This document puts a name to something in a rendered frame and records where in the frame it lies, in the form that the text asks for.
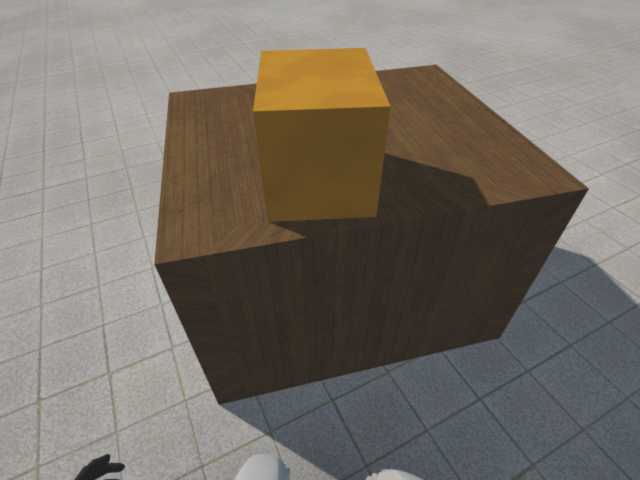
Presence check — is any left robot thigh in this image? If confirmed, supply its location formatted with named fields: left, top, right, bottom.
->
left=234, top=454, right=290, bottom=480

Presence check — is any carton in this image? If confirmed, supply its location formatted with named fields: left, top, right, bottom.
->
left=253, top=48, right=391, bottom=222

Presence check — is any pedestal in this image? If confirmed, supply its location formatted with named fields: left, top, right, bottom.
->
left=154, top=65, right=589, bottom=405

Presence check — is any left robot hand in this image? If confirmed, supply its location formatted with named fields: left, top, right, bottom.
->
left=74, top=454, right=125, bottom=480

